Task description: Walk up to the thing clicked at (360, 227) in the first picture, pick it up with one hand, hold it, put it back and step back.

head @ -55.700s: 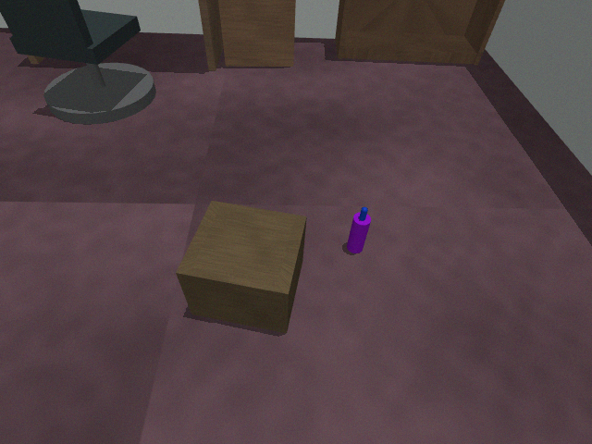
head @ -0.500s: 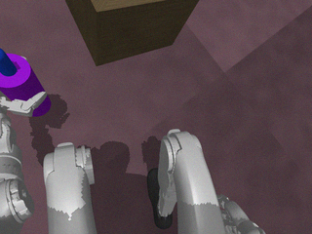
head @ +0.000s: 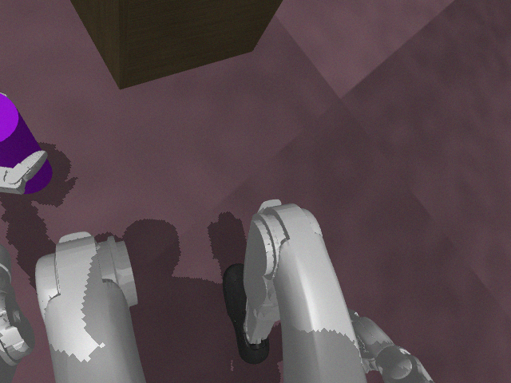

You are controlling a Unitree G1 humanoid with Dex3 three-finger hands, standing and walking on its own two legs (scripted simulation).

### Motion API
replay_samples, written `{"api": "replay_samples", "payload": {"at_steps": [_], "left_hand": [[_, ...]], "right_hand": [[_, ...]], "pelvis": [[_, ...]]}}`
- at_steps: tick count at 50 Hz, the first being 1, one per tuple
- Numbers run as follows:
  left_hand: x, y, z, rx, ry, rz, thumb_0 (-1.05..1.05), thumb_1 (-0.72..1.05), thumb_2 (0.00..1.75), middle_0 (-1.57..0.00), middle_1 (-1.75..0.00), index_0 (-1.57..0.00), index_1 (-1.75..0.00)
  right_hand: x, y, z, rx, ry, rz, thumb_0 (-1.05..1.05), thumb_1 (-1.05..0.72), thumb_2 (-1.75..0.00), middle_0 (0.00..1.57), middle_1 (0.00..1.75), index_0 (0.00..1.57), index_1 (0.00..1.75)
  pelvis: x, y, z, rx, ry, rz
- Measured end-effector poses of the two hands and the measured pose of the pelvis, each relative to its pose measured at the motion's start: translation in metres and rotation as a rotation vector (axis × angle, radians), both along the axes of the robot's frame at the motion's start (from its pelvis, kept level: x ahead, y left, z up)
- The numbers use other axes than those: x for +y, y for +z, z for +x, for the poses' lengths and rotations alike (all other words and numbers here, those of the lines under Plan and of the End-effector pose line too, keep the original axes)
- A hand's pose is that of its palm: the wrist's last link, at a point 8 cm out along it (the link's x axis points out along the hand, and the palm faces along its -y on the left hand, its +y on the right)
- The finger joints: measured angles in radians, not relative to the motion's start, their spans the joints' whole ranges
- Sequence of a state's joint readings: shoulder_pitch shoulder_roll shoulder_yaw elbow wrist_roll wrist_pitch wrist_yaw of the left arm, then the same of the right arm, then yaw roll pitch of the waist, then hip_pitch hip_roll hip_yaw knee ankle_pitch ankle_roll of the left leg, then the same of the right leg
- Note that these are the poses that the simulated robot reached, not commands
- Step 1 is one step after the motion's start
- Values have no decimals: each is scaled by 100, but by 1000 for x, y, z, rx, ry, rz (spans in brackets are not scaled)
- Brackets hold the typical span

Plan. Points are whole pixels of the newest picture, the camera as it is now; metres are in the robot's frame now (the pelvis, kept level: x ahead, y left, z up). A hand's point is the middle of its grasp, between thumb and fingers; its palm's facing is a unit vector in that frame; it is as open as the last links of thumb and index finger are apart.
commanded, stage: lower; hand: left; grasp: from the side
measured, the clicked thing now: out of the picture +0.46 +0.26 -0.10
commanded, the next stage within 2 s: loosen in 1.08 s
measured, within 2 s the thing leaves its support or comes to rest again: rests again in 1.04 s
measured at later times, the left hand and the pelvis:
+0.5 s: hand (12, 151) +0.46 +0.26 -0.15, palm faces +0.26 -0.97 -0.02, open 9.9 cm; pelvis +0.00 +0.01 -0.01, yaw -2 degrees
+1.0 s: hand (19, 155) +0.46 +0.26 -0.17, palm faces +0.26 -0.96 -0.02, open 9.9 cm; pelvis +0.00 +0.01 -0.01, yaw -4 degrees
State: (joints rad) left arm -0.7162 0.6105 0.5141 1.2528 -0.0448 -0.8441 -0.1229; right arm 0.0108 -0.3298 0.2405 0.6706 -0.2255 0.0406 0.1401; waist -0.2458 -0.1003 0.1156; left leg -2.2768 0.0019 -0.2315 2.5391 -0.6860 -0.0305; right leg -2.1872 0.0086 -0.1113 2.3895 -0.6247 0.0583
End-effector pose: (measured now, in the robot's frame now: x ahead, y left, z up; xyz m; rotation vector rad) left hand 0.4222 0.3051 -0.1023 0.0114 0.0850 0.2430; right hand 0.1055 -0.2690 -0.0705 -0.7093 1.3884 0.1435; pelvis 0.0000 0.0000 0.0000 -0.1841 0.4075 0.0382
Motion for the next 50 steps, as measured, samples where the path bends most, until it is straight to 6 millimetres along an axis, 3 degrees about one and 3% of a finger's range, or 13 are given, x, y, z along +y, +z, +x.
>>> {"api": "replay_samples", "payload": {"at_steps": [20, 50], "left_hand": [[1, -42, 6, -8, 13, -8, -1, -41, 114, -73, -100, -75, -101], [-3, -66, 6, -15, 23, -3, -1, -41, 114, -73, -100, -75, -101]], "right_hand": [[3, 13, 6, 61, 124, -81, 0, -93, -91, 20, 30, 21, 30], [14, 21, 9, 72, 220, -120, 0, -91, -91, 20, 30, 21, 30]], "pelvis": [[6, -7, 1, -51, -17, -51], [11, -12, -5, -109, -41, -90]]}}
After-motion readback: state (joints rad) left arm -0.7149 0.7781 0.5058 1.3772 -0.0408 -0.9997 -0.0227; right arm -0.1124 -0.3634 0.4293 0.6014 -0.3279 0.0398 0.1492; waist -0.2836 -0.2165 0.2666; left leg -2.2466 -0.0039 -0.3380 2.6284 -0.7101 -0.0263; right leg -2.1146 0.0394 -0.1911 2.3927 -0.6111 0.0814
